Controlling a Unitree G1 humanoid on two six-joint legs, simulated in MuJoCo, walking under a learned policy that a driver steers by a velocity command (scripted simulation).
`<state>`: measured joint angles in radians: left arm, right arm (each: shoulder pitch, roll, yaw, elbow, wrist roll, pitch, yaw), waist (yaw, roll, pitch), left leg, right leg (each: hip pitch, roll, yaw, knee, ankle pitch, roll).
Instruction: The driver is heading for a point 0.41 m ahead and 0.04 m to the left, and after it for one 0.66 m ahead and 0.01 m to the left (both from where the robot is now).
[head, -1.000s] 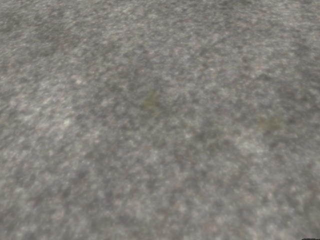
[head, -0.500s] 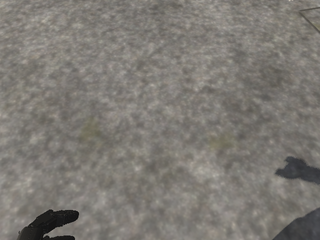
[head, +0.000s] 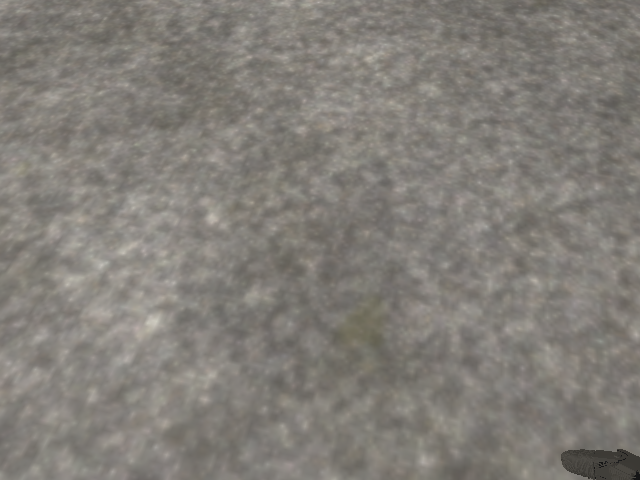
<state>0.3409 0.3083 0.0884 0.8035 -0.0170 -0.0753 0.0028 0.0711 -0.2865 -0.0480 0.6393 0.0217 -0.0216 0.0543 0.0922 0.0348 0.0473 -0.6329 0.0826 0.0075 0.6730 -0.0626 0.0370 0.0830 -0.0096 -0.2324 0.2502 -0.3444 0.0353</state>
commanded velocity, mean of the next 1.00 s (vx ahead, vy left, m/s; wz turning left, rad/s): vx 0.43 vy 0.00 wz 0.10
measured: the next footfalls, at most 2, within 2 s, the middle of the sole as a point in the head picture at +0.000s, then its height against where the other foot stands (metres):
left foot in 0.06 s outside the picture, level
right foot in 0.60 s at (373, 437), level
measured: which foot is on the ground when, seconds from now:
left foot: up 0.00-0.04, down 0.06-0.62, up 0.64-1.00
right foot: down 0.00-0.08, up 0.10-0.58, down 0.60-1.00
